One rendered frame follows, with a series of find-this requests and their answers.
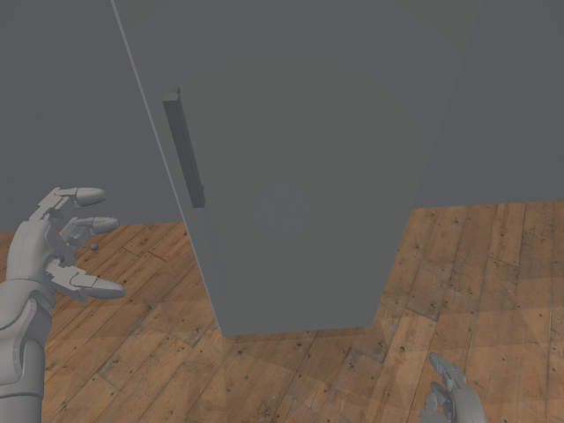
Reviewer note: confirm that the left robot forearm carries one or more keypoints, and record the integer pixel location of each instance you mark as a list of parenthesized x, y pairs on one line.
[(25, 322)]

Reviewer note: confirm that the right robot hand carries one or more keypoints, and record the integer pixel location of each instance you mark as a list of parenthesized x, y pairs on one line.
[(461, 405)]

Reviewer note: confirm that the handle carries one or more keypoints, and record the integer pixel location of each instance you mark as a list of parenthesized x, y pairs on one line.
[(178, 126)]

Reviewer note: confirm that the fridge door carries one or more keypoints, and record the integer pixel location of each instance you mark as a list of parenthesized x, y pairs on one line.
[(311, 122)]

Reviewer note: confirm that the left robot hand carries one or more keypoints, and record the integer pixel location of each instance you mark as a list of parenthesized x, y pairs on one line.
[(36, 245)]

